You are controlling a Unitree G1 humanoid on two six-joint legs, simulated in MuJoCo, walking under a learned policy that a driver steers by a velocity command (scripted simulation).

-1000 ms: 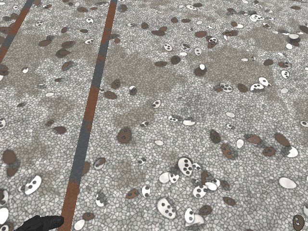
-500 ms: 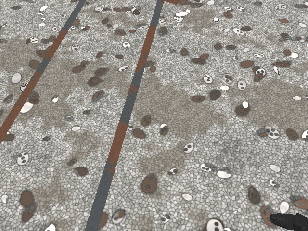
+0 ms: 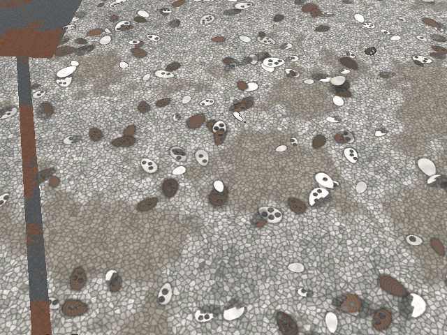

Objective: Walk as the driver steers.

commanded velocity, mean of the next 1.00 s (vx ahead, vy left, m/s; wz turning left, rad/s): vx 0.50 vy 0.00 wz -0.59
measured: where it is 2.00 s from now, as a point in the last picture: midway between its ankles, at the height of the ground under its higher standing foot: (364, 178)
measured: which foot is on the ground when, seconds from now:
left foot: down 0.00-0.12, up 0.14-0.58, down 0.60-1.00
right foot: up 0.00-0.10, down 0.12-0.60, up 0.62-1.00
